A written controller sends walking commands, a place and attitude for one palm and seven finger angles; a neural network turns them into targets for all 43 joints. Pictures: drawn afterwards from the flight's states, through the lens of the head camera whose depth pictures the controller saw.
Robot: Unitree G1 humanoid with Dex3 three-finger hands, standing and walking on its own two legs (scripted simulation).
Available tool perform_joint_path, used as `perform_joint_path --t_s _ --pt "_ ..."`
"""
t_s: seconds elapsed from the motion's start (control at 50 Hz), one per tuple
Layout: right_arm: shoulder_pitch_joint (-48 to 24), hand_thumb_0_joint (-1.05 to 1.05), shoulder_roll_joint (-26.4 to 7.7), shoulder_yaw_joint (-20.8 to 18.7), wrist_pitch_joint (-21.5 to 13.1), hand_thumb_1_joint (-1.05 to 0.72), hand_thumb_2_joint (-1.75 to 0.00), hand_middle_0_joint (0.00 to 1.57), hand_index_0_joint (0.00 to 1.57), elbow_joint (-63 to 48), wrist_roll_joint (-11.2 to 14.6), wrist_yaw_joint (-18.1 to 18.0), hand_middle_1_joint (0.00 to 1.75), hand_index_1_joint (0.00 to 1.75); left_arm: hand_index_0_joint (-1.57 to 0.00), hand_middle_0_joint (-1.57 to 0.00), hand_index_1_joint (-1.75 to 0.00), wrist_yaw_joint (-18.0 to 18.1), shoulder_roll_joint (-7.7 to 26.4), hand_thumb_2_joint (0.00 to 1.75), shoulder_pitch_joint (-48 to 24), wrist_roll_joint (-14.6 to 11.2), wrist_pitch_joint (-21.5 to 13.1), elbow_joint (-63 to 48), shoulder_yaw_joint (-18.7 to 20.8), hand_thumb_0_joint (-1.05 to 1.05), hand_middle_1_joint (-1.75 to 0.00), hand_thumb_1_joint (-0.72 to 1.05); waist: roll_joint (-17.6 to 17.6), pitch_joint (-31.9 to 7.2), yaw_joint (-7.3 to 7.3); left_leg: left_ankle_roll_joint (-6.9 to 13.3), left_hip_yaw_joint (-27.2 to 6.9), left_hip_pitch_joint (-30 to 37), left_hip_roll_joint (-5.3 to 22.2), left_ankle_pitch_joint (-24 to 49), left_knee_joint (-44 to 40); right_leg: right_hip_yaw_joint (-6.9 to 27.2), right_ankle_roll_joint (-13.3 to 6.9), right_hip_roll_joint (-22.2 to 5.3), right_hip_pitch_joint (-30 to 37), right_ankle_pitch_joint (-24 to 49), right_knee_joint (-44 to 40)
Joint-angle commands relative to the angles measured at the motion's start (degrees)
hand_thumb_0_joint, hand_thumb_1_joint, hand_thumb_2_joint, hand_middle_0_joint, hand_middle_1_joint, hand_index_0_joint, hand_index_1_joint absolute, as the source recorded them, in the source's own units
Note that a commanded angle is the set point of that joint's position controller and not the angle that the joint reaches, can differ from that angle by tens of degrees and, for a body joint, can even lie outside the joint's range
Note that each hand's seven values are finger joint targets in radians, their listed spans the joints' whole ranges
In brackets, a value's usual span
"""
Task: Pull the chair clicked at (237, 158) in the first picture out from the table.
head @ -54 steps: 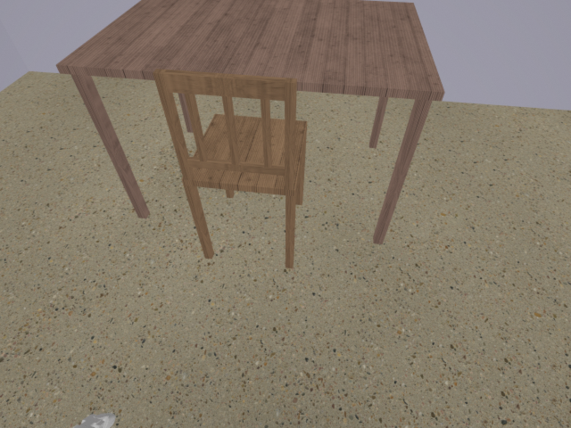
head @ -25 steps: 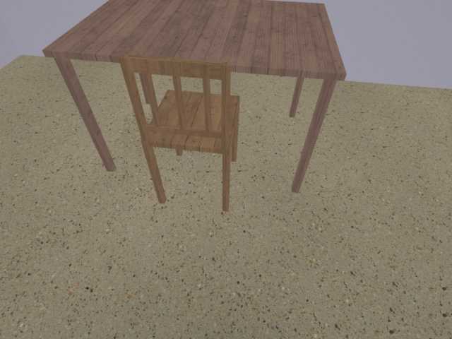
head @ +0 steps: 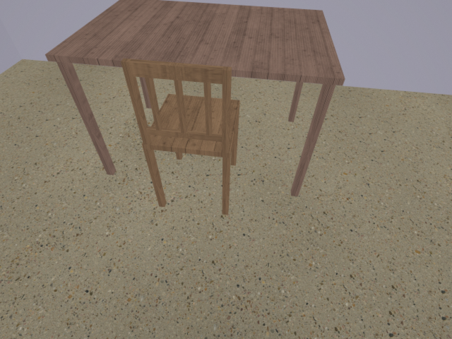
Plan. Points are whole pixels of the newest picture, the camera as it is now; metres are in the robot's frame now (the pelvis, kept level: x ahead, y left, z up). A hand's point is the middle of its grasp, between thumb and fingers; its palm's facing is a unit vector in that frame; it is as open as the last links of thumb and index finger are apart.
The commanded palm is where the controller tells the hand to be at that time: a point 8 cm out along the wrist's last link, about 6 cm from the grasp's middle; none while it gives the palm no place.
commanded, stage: look at it before walking up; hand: left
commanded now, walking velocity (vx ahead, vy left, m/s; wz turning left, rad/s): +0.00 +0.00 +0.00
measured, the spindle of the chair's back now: (181, 107) +0.91 +0.22 -0.11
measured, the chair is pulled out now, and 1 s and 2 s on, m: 0.00 0.00 0.00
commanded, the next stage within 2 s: take the last steps up to it in 0.36 s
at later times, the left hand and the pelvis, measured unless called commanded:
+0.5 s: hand out of the picture +0.07 +0.25 -0.15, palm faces -0.01 -0.94 -0.34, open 7.4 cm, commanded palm none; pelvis +0.00 +0.00 +0.00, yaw +0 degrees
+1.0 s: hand out of the picture +0.11 +0.20 -0.18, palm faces -0.03 -0.99 -0.16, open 7.3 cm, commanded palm none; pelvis +0.09 +0.03 -0.01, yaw -2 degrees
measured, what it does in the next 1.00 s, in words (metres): lifts its right foot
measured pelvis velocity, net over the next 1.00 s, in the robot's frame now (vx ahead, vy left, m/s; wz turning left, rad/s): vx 0.09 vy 0.03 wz -0.04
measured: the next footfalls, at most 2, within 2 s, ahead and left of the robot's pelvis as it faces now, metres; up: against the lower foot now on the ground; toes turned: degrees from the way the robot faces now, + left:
right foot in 1.14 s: +0.26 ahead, -0.11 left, +0.00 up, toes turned -10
left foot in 1.48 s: +0.36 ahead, +0.14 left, +0.00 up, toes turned +8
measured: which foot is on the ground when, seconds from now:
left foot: down 0.00-1.00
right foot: down 0.00-0.78, up 0.80-1.00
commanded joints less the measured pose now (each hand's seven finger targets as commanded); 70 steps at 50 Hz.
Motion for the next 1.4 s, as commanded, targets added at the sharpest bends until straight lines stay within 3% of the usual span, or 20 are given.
perform_joint_path --t_s 0.0,0.46,0.5,0.6,0.66,0.72,0.74,0.78,0.8,0.84,0.94,1.02,1.06,1.08,1.1,1.12,1.14,1.18,1.26,1.38 --pt "-2.68 0.00 -11.73 -2.36 -1.07 -0.90 -0.90 0.20 0.20 -3.88 0.12 -0.58 0.30 0.30 -0.20 -0.20 -0.30 0.70 11.72 0.90 -2.15 0.00 -1.22 -3.46 2.25 0.00 -0.30 0.90 -0.04 -1.99 0.01 2.19 -5.41 0.66 6.02 6.20 -3.80 5.72 -1.42 -6.62 -0.42 5.09 -4.55" --pt "-2.96 0.00 -11.85 -2.14 -1.09 -0.90 -0.90 0.20 0.20 -3.42 0.16 -0.67 0.30 0.30 -0.20 -0.20 -0.30 0.72 11.62 0.90 -1.21 0.00 -1.22 -2.52 2.18 0.00 -0.30 0.90 0.15 -1.66 0.17 2.14 -5.44 1.52 6.14 6.90 -4.85 5.28 -1.14 -6.79 0.34 6.05 -5.55" --pt "1.03 0.00 -5.01 -0.57 -0.16 -0.90 -0.90 0.20 0.20 -1.91 -0.20 -0.41 0.30 0.30 -0.20 -0.20 -0.30 1.00 5.23 0.90 2.56 0.03 -0.35 -0.92 0.93 0.00 -0.30 0.90 -0.35 -3.37 0.08 1.26 -3.95 1.70 5.31 1.38 -3.25 5.22 -0.40 -6.62 0.90 -1.19 -5.38" --pt "4.90 0.00 -3.05 -0.90 0.75 -0.90 -0.90 0.20 0.20 -2.25 -0.92 -0.02 0.30 0.30 -0.20 -0.20 -0.30 0.26 6.35 0.90 7.91 0.54 0.78 -0.80 2.28 0.00 -0.30 0.90 -5.98 5.98 1.26 1.26 0.27 -9.88 1.05 -16.02 4.83 12.40 -3.93 -9.02 -3.55 -25.58 -9.46" --pt "7.21 0.00 -1.42 -1.45 -0.12 -0.90 -0.90 0.20 0.20 -3.32 -0.87 -0.08 0.30 0.30 -0.20 -0.20 -0.30 0.35 6.29 0.90 10.79 0.33 0.09 -1.41 3.46 0.00 -0.30 0.90 -8.05 5.68 0.98 1.37 2.95 -11.57 1.33 -12.09 12.19 17.33 -7.79 -13.40 -2.76 -24.45 -10.38" --pt "12.45 0.00 0.26 -1.79 -1.16 -0.90 -0.90 0.20 0.20 -2.42 -0.55 -0.18 0.30 0.30 -0.20 -0.20 -0.30 0.37 3.88 0.90 10.15 0.36 -0.45 -2.10 3.83 0.00 -0.30 0.90 -3.10 6.34 -1.28 2.09 3.08 -4.57 2.35 -10.80 6.64 10.86 -7.27 -10.25 -7.59 -15.52 -2.78" --pt "15.65 0.00 -0.07 -1.91 -1.55 -0.90 -0.90 0.20 0.20 -1.56 -0.53 -0.27 0.30 0.30 -0.20 -0.20 -0.30 0.18 2.00 0.90 9.46 0.41 -0.40 -2.51 3.61 0.00 -0.30 0.90 1.30 6.93 -2.33 3.11 -0.37 -0.51 4.13 -9.21 2.43 6.19 -5.43 -6.18 -11.35 -13.44 3.30" --pt "26.40 0.00 -4.00 -3.34 -2.38 -0.90 -0.90 0.20 0.20 1.61 -1.01 -1.30 0.30 0.30 -0.20 -0.20 -0.30 0.15 -3.36 0.90 3.73 0.59 -0.94 -5.54 2.65 0.00 -0.30 0.90 17.84 9.28 -6.13 11.18 -22.12 10.18 18.74 -1.78 -10.09 -5.53 -1.36 1.88 -28.77 -19.09 29.21" --pt "28.47 0.00 -2.45 -2.84 -2.67 -0.90 -0.90 0.20 0.20 2.29 -0.70 -1.87 0.30 0.30 -0.20 -0.20 -0.30 0.36 -2.45 0.90 1.95 0.73 -1.51 -6.65 2.87 0.00 -0.30 0.90 12.97 9.67 -5.94 14.94 -24.47 13.15 22.05 7.29 -9.19 -1.84 -1.95 -1.38 -33.73 -20.18 36.33" --pt "25.49 0.00 0.29 -2.34 -3.37 -0.90 -0.90 0.20 0.20 1.43 -0.60 -2.21 0.30 0.30 -0.20 -0.20 -0.30 -0.32 -4.51 0.90 1.77 0.56 -1.84 -5.96 3.02 0.00 -0.30 0.90 5.00 9.18 -3.90 15.45 -17.36 11.78 20.42 17.06 -7.65 -0.84 -1.59 -5.11 -33.70 -16.10 40.03" --pt "23.03 0.00 2.63 -2.36 -4.27 -0.90 -0.90 0.20 0.20 2.16 -0.52 -2.35 0.30 0.30 -0.20 -0.20 -0.30 -1.36 -8.17 0.90 2.01 0.43 -0.96 -6.09 2.86 0.00 -0.30 0.90 7.02 8.05 -1.40 11.98 -4.78 4.73 14.32 14.48 -9.92 -5.23 -0.78 -5.72 -23.38 -7.27 26.60" --pt "23.69 0.00 3.14 -2.76 -3.73 -0.90 -0.90 0.20 0.20 3.90 -0.65 -2.23 0.30 0.30 -0.20 -0.20 -0.30 -1.25 -8.71 0.90 2.61 0.47 -1.37 -5.90 3.42 0.00 -0.30 0.90 6.83 6.99 -0.44 10.51 -1.64 1.86 13.56 17.37 -6.53 -8.17 -2.17 -2.89 -12.71 -2.80 16.72" --pt "23.01 0.00 3.02 -2.80 -3.45 -0.90 -0.90 0.20 0.20 4.14 -0.28 -2.13 0.30 0.30 -0.20 -0.20 -0.30 -0.94 -7.02 0.90 10.57 0.80 -1.84 -3.51 4.21 0.00 -0.30 0.90 3.99 3.88 3.50 8.53 1.59 -1.05 11.15 22.50 4.17 -10.09 -2.89 -0.47 -0.24 0.56 11.26" --pt "22.96 0.00 4.02 -2.84 -3.51 -0.90 -0.90 0.20 0.20 3.77 0.07 -1.81 0.30 0.30 -0.20 -0.20 -0.30 -0.51 -4.11 0.90 17.74 1.11 -2.57 -1.48 5.03 0.00 -0.30 0.90 0.61 0.06 6.48 6.57 3.28 -6.27 8.71 19.18 15.54 -6.02 -4.21 -3.28 10.47 1.01 8.16" --pt "24.25 0.00 6.97 -2.31 -3.64 -0.90 -0.90 0.20 0.20 2.04 0.59 -1.01 0.30 0.30 -0.20 -0.20 -0.30 0.39 1.80 0.90 24.75 1.30 -3.45 -0.12 6.45 0.00 -0.30 0.90 -11.28 -5.97 8.35 4.09 7.08 -18.61 2.87 -1.07 33.20 13.87 -9.43 -18.24 21.45 -3.88 1.30" --pt "22.35 0.00 7.70 -2.67 -3.29 -0.90 -0.90 0.20 0.20 0.01 0.47 -1.01 0.30 0.30 -0.20 -0.20 -0.30 0.80 4.95 0.90 27.57 0.19 -3.10 0.63 6.90 0.00 -0.30 0.90 -12.93 -7.43 7.50 3.70 4.33 -24.81 0.19 -21.56 48.64 30.08 -14.13 -28.34 19.83 -7.35 -8.15" --pt "18.16 0.00 7.27 -3.13 -2.72 -0.90 -0.90 0.20 0.20 -0.71 0.17 -0.72 0.30 0.30 -0.20 -0.20 -0.30 0.98 4.30 0.90 22.54 -0.13 -2.70 -0.45 6.74 0.00 -0.30 0.90 -8.53 -2.79 6.78 3.95 0.90 -27.54 3.25 -19.46 53.96 30.11 -14.77 -27.54 11.77 -18.77 -11.00" --pt "15.46 0.00 8.19 -3.43 -1.71 -0.90 -0.90 0.20 0.20 -1.56 -0.72 -0.07 0.30 0.30 -0.20 -0.20 -0.30 1.51 -1.11 0.90 12.52 0.37 -2.71 -3.01 5.10 0.00 -0.30 0.90 -5.37 4.98 2.27 3.34 -0.55 -27.01 7.37 -11.35 52.66 19.70 -11.86 -23.85 -4.37 -21.94 -12.85" --pt "19.24 0.00 10.68 -3.36 0.12 -0.90 -0.90 0.20 0.20 -1.10 -0.95 0.55 0.30 0.30 -0.20 -0.20 -0.30 1.41 -3.25 0.90 8.50 1.12 -3.13 -3.84 4.48 0.00 -0.30 0.90 -6.55 4.54 -2.21 1.06 3.62 -16.41 7.59 -7.01 37.55 2.73 -8.57 -17.50 -15.15 -11.19 -14.08" --pt "13.77 0.00 8.91 -3.72 -1.10 -0.90 -0.90 0.20 0.20 -5.39 -0.88 1.52 0.30 0.30 -0.20 -0.20 -0.30 0.59 -0.21 0.90 9.94 1.13 -2.57 -3.51 5.53 0.00 -0.30 0.90 -6.20 5.11 -1.26 0.92 8.48 -8.16 4.16 -4.63 18.39 0.94 -8.32 -15.43 -14.70 -16.93 -11.16"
